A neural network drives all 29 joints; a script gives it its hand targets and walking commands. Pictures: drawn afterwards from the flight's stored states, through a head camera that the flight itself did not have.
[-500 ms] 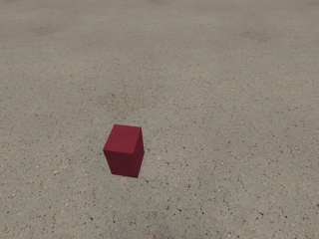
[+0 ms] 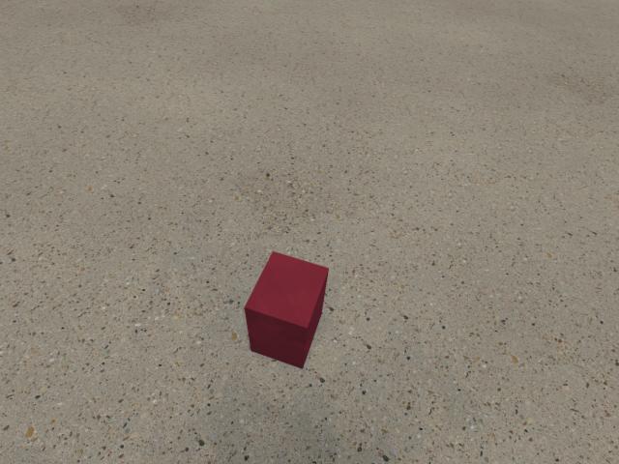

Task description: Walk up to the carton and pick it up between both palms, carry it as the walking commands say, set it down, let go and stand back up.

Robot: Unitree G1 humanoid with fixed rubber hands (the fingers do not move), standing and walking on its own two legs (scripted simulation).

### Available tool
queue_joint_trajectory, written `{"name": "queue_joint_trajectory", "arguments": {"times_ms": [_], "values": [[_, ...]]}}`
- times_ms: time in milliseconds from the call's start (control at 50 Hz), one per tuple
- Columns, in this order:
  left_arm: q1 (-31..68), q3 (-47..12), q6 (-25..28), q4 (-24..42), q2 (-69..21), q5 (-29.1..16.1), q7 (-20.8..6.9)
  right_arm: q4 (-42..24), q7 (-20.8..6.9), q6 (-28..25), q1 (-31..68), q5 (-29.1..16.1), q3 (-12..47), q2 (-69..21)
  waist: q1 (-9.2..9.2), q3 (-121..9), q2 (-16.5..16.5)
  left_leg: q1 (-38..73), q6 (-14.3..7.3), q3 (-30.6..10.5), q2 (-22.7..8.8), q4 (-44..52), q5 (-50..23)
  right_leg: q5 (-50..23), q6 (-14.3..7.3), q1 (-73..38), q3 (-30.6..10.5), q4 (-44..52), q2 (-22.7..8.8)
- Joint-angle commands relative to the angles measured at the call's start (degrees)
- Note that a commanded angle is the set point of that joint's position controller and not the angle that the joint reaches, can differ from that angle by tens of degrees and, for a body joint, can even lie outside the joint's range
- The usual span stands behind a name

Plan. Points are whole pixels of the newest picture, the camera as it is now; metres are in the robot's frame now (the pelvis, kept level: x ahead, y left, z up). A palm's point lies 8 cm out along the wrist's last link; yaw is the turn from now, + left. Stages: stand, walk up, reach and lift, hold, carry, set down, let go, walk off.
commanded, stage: walk up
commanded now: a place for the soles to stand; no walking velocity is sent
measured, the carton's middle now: (288, 311) +0.67 +0.03 -0.61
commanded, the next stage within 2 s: none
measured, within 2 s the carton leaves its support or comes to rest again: neither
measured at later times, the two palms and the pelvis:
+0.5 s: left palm out of the picture +0.16 +0.39 -0.08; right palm (522, 433) +0.20 -0.30 -0.10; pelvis +0.12 +0.04 -0.02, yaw +4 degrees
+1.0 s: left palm (80, 358) +0.31 +0.34 -0.10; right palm (490, 355) +0.31 -0.28 -0.08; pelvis +0.20 +0.04 +0.00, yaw +0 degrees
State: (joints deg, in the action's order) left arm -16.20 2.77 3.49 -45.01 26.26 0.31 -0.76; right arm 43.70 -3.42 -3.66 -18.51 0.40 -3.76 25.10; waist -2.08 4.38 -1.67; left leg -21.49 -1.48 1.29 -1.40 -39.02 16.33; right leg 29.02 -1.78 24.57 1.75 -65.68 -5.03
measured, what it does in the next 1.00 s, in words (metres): walks ahead: right foot, then left foot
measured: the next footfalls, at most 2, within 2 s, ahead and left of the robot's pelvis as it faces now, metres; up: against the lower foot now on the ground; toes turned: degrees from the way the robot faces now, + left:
right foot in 0.22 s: +0.23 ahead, -0.08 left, +0.00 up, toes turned +1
left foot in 0.44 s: +0.24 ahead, +0.15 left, +0.00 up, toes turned +5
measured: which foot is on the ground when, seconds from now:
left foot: down 0.00-0.22, up 0.24-0.42, down 0.44-1.00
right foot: up 0.00-0.20, down 0.22-1.00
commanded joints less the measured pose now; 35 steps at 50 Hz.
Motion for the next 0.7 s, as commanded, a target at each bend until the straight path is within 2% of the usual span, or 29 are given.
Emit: {"name": "queue_joint_trajectory", "arguments": {"times_ms": [0,60,80,120,140,160,180,200,220,260,280,300,340,360,380,400,420,440,480,500,520,540,560,580,600,620,640,660,680], "values": [[-3.08,3.26,0.93,3.96,9.32,-0.62,0.17,-2.99,2.38,-0.71,-5.47,-0.75,-3.32,13.40,-0.94,-9.66,11.13,19.46,-12.17,-15.16,-11.04,12.07,-29.10,-6.15,-0.04,5.63,1.66,13.55,0.39],[2.15,3.29,0.56,5.58,8.97,0.00,-0.72,-3.62,2.18,-0.81,-5.57,-0.30,-3.54,15.31,-1.52,-2.98,12.29,9.97,-14.24,-17.30,-13.49,16.85,-13.91,-6.82,0.14,3.64,0.89,18.76,0.07],[0.57,3.53,0.91,4.80,8.27,0.10,-0.76,-5.02,1.99,-0.89,-3.70,-0.45,-3.36,15.67,0.43,-3.01,10.95,7.10,-13.71,-17.58,-14.75,15.79,-12.98,-7.23,-1.07,-0.98,0.37,23.07,0.38],[-5.92,4.37,2.21,2.63,9.68,-0.02,-0.36,-5.88,1.39,-0.53,1.02,-0.89,-2.07,12.48,4.83,-1.44,9.31,-3.96,-9.50,-10.57,-9.85,9.26,-8.53,-15.43,-1.53,-15.17,0.49,32.41,2.67],[-9.45,5.57,2.39,0.48,12.05,0.81,-0.41,-7.07,1.22,-0.72,0.11,-0.84,-0.90,8.42,6.68,-5.23,3.25,-11.33,-5.91,-7.73,-5.34,2.35,-1.31,-16.92,-2.83,-25.23,-2.73,33.23,1.84],[-12.48,6.98,2.99,1.66,15.69,0.94,0.24,-7.67,1.10,-0.48,-1.10,-0.24,-0.26,6.06,9.29,-6.11,-10.76,-19.25,-3.00,-2.49,0.91,-14.40,5.91,-0.27,-6.07,-28.41,-18.68,43.82,-9.68],[-12.06,7.73,2.70,2.28,18.49,0.88,0.63,-5.93,1.56,-0.02,-2.69,0.03,-1.28,8.46,8.01,-5.43,-7.66,-20.85,-2.48,-7.14,3.30,-23.13,12.44,15.58,-10.18,-23.48,-35.08,51.50,-20.71],[-6.41,7.06,2.57,4.96,16.98,0.78,0.54,-5.06,1.16,0.38,-3.36,0.36,-2.31,12.63,4.69,-0.32,-4.36,-21.32,-2.06,-6.48,0.31,-26.45,12.11,24.96,-14.69,-17.81,-33.53,53.72,-21.18],[-4.20,6.48,2.62,5.38,15.11,0.26,0.46,-3.58,1.18,0.25,-2.88,0.53,-1.88,12.65,3.05,3.29,0.14,-21.86,-2.59,-8.16,-1.11,-23.16,8.89,20.18,-13.01,-16.39,-30.26,54.36,-18.89],[-1.01,7.29,2.80,5.57,17.60,0.10,0.53,-4.16,0.20,0.07,-1.99,1.02,-2.16,12.70,3.03,2.12,-1.81,-16.21,-1.72,-4.32,-2.45,-17.01,12.47,10.24,-13.79,-9.90,-24.66,51.25,-18.18],[-1.22,7.59,2.21,4.91,18.88,0.42,-0.22,-3.56,-0.23,0.27,-4.97,0.61,-2.52,13.44,2.36,0.91,-8.84,-11.54,-0.46,-3.86,-1.86,-12.99,14.98,12.04,-13.13,-6.43,-21.73,50.24,-16.37],[1.16,7.12,1.61,5.15,19.02,0.84,-0.66,-0.81,-0.41,0.66,-8.21,0.86,-3.27,14.23,1.15,0.38,-12.02,-4.62,-0.84,-1.19,-1.01,-13.08,14.65,12.17,-12.04,-1.40,-18.65,50.10,-14.83],[5.55,5.08,1.18,5.18,15.00,0.63,-0.55,2.31,0.03,0.49,-11.64,1.50,-3.40,12.87,-3.25,0.13,-9.06,6.00,-0.90,-1.26,0.13,-4.17,4.15,7.07,-8.76,9.12,-8.36,43.01,-10.73],[6.05,4.76,0.90,6.88,13.21,0.78,-0.43,3.33,0.17,0.72,-15.75,0.81,-4.43,13.66,-4.32,-1.36,-6.15,13.52,-0.74,0.42,1.69,-2.98,6.04,11.05,-6.40,13.89,-4.63,36.47,-6.39],[5.61,3.74,0.40,7.21,10.63,0.70,0.10,3.34,0.82,1.33,-17.30,1.34,-4.72,14.03,-5.96,-0.98,2.63,17.22,-0.62,-3.17,0.74,2.17,5.99,10.55,-4.83,18.85,-1.48,27.31,-2.91],[3.59,2.39,-0.06,6.78,4.86,0.30,0.33,1.50,2.08,0.43,-14.21,1.54,-4.68,15.83,-4.89,0.74,17.80,9.61,-3.82,-26.05,-12.39,22.37,19.59,3.06,-1.38,19.21,3.77,13.44,3.24],[2.85,3.08,-0.73,5.65,8.69,0.24,0.71,-1.18,2.45,0.55,-7.10,1.57,-3.95,17.78,-2.89,1.70,10.69,0.87,-8.27,-38.71,-17.30,29.04,31.51,-0.15,0.17,13.45,-2.57,7.55,5.37],[-1.24,3.73,-1.12,3.61,10.38,-0.18,0.70,-3.30,2.94,0.31,0.54,1.88,-3.50,15.32,1.58,2.67,5.51,-0.38,-8.18,-36.86,-17.23,27.81,29.66,-3.57,0.31,10.31,-5.61,6.73,2.36],[-1.39,3.41,-1.43,1.05,11.05,-0.36,-0.01,-1.46,3.75,-0.51,0.33,1.57,-3.05,15.22,2.25,0.81,1.41,-1.30,-8.89,-28.99,-15.40,22.15,22.56,-2.40,-0.20,7.93,-3.90,8.23,1.89],[-2.77,4.11,-1.53,0.18,10.84,-0.83,0.12,-0.57,3.85,-0.39,1.54,1.72,-3.56,15.34,2.74,1.92,5.39,-4.94,-11.22,-26.73,-15.97,21.69,24.32,0.28,-0.46,4.60,-3.08,11.23,1.41],[-4.51,3.80,-1.39,-2.06,11.35,-0.03,0.09,-1.17,3.65,-0.25,2.13,1.16,-3.52,15.53,2.07,-0.14,8.27,-4.68,-10.09,-26.48,-15.42,22.15,22.64,-1.58,-0.80,1.85,-3.09,12.54,1.48],[-4.48,3.74,-1.09,-1.67,11.81,0.45,0.30,-0.97,3.82,-0.57,3.31,1.10,-3.15,14.48,3.20,-1.30,3.80,-4.14,-10.78,-25.84,-15.82,18.27,17.95,-2.14,-0.51,-0.50,-3.43,15.66,1.90],[-4.83,3.59,-1.06,-2.84,9.81,0.70,0.32,-0.03,3.74,-0.49,4.34,1.05,-1.93,14.34,3.50,-2.60,3.56,-2.24,-9.50,-22.66,-14.39,16.29,10.55,-5.57,-0.87,-2.59,-3.35,20.67,1.81],[-5.46,3.58,-0.54,-2.65,9.15,0.35,0.37,-0.47,3.63,-0.87,4.38,0.79,-1.42,13.16,4.26,-2.37,7.72,-3.60,-8.10,-17.55,-13.56,14.40,6.23,-9.83,-1.57,-5.58,-3.64,26.03,1.60],[-3.79,2.56,-0.28,-2.84,9.21,0.81,0.16,-0.08,3.49,-0.85,4.75,0.21,-0.74,12.37,3.88,-3.41,1.57,-4.02,-5.25,-13.78,-10.74,13.43,2.14,-13.59,-2.26,-8.77,-4.02,29.89,2.42],[-3.73,3.08,-0.09,-1.45,10.23,0.82,0.58,1.82,3.25,-0.84,3.02,0.77,-0.29,11.04,4.32,-4.53,2.79,-4.88,-3.57,-8.04,-7.88,8.84,1.95,-11.68,-3.33,-11.34,-10.93,35.42,-0.96],[-2.79,3.36,-0.17,-1.40,11.32,0.44,0.55,2.57,3.71,-0.62,2.51,-0.24,-0.04,9.96,3.22,-7.72,0.26,-3.99,-1.94,-6.14,-4.71,4.48,6.06,-7.16,-5.83,-11.39,-19.02,40.69,-4.66],[1.19,3.14,-0.15,-1.59,12.12,0.55,0.61,3.25,3.89,-0.58,3.18,-0.23,0.37,9.30,2.14,-4.25,-2.16,-5.30,-0.56,-2.58,-1.68,1.96,6.79,-5.28,-7.14,-10.05,-23.60,44.00,-7.60],[3.67,2.74,0.07,-1.13,13.28,0.69,0.77,2.90,3.66,-0.80,4.53,-0.22,0.96,8.23,0.78,-2.83,-1.52,-3.90,-0.80,-1.50,-0.67,1.58,6.53,-11.17,-8.68,-9.27,-22.98,43.50,-10.54]]}}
